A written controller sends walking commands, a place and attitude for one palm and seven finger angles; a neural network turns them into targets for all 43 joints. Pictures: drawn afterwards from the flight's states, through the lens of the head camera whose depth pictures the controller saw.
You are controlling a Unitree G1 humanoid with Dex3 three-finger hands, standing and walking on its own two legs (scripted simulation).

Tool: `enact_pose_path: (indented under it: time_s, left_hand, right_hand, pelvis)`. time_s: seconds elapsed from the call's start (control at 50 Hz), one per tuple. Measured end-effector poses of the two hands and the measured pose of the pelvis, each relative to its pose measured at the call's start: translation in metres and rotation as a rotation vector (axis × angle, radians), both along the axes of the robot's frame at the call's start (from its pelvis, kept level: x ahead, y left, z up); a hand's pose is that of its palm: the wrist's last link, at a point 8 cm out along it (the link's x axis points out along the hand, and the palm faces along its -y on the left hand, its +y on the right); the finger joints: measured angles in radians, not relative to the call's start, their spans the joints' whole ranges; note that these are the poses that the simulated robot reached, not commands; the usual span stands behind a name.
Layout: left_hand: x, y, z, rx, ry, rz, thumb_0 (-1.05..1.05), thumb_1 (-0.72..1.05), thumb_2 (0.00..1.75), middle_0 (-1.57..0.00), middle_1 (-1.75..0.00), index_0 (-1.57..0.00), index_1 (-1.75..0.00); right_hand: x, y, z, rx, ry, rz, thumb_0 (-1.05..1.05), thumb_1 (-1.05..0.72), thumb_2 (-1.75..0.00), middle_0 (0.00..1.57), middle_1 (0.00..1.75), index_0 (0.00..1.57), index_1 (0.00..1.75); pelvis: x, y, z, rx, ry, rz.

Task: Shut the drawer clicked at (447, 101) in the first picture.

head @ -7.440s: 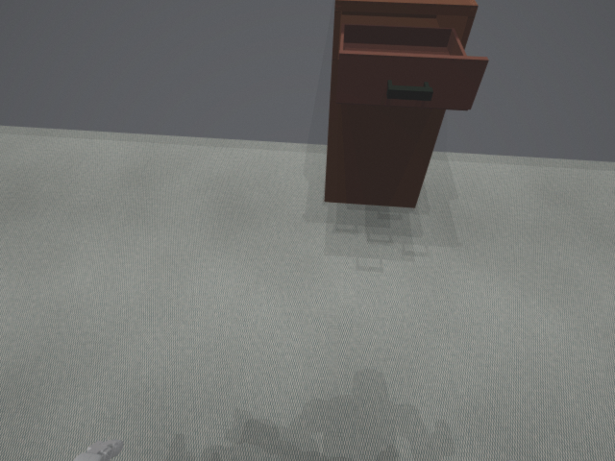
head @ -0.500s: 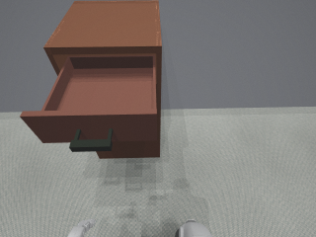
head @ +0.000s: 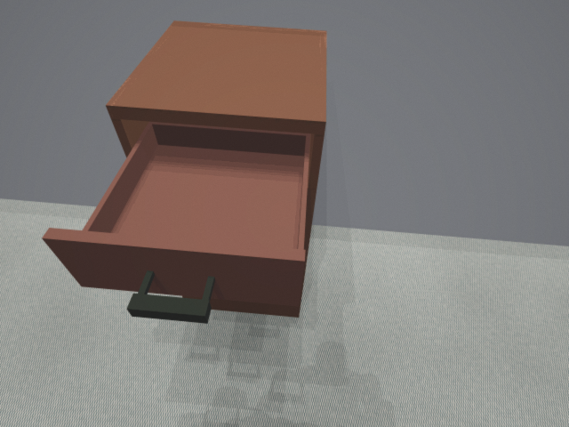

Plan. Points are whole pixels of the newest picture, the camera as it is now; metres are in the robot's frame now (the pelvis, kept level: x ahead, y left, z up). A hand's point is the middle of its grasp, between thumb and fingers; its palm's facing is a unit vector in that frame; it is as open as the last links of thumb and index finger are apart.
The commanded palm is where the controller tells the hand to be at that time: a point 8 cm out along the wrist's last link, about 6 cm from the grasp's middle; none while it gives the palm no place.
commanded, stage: come to a stop and stand still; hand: left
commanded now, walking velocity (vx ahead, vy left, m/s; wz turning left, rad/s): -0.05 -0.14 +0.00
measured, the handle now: (174, 294) +0.29 +0.20 +0.00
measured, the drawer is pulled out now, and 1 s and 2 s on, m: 0.30 0.30 0.30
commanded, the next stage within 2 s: look again from close up in 1.40 s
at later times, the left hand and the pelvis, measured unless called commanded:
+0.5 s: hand out of the picture -0.03 +0.12 -0.16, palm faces +0.04 -0.98 -0.20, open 7.4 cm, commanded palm none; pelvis -0.03 -0.05 +0.01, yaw +0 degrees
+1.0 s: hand out of the picture +0.01 +0.12 -0.17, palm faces +0.05 -0.98 -0.18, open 7.4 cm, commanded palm none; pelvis +0.02 -0.04 +0.01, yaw -1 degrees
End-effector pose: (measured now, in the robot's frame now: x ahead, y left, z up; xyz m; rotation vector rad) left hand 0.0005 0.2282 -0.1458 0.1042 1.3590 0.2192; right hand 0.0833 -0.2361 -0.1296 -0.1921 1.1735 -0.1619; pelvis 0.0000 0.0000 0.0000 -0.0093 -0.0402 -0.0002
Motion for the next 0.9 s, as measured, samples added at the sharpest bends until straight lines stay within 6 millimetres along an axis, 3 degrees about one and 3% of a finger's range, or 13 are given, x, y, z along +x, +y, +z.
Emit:
enact_pose_path:
  time_s: [0.12, 0.24, 0.36, 0.48, 0.58, 0.68, 0.78, 0.9]
  left_hand:
    - [-0.016, 0.003, 0.004, -0.007, 0.041, 0.003, 0.00, 0.91, 0.90, -0.20, -0.30, -0.20, -0.30]
    - [-0.032, -0.006, 0.011, 0.020, 0.076, -0.021, 0.00, 0.91, 0.90, -0.20, -0.30, -0.20, -0.30]
    - [-0.045, -0.032, 0.018, 0.040, 0.065, -0.036, 0.00, 0.91, 0.90, -0.20, -0.30, -0.20, -0.30]
    - [-0.042, -0.059, 0.013, 0.000, 0.046, -0.043, 0.00, 0.90, 0.90, -0.20, -0.30, -0.20, -0.30]
    - [-0.032, -0.075, 0.006, -0.038, 0.042, -0.050, 0.00, 0.91, 0.90, -0.20, -0.30, -0.20, -0.30]
    - [-0.025, -0.077, 0.004, -0.052, 0.068, -0.051, 0.01, 0.92, 0.90, -0.20, -0.30, -0.20, -0.30]
    - [-0.017, -0.072, 0.005, -0.048, 0.085, -0.042, 0.01, 0.91, 0.90, -0.20, -0.30, -0.20, -0.30]
    - [-0.007, -0.064, 0.007, -0.034, 0.089, -0.034, 0.00, 0.91, 0.90, -0.20, -0.30, -0.20, -0.30]
  right_hand:
    - [0.000, 0.020, 0.005, 0.025, 0.006, 0.032, 0.01, -0.91, -0.90, 0.20, 0.30, 0.20, 0.30]
    - [-0.015, 0.010, -0.004, 0.066, 0.011, -0.001, 0.00, -0.92, -0.90, 0.21, 0.30, 0.21, 0.30]
    - [-0.055, -0.023, -0.016, 0.079, 0.070, -0.061, -0.01, -0.93, -0.90, 0.21, 0.30, 0.21, 0.30]
    - [-0.106, -0.047, -0.017, 0.048, 0.180, -0.087, 0.00, -0.92, -0.90, 0.20, 0.30, 0.20, 0.30]
    - [-0.147, -0.048, -0.015, 0.042, 0.295, -0.117, 0.00, -0.92, -0.90, 0.20, 0.30, 0.20, 0.30]
    - [-0.174, -0.033, -0.011, 0.061, 0.386, -0.144, 0.01, -0.91, -0.90, 0.20, 0.30, 0.20, 0.30]
    - [-0.176, -0.011, -0.008, 0.095, 0.433, -0.149, 0.01, -0.91, -0.90, 0.20, 0.30, 0.20, 0.30]
    - [-0.143, 0.005, -0.012, 0.121, 0.385, -0.137, 0.01, -0.91, -0.90, 0.20, 0.30, 0.20, 0.30]
  pelvis:
    - [-0.006, 0.001, 0.006, 0.014, 0.017, -0.002]
    - [-0.018, -0.013, 0.006, 0.027, 0.038, -0.012]
    - [-0.028, -0.034, 0.005, 0.022, 0.018, -0.007]
    - [-0.028, -0.047, 0.006, 0.006, -0.008, -0.001]
    - [-0.023, -0.052, 0.006, 0.000, -0.012, 0.001]
    - [-0.014, -0.053, 0.006, 0.001, -0.001, 0.000]
    - [-0.003, -0.049, 0.007, 0.005, 0.014, 0.000]
    - [0.009, -0.043, 0.007, 0.012, 0.022, -0.005]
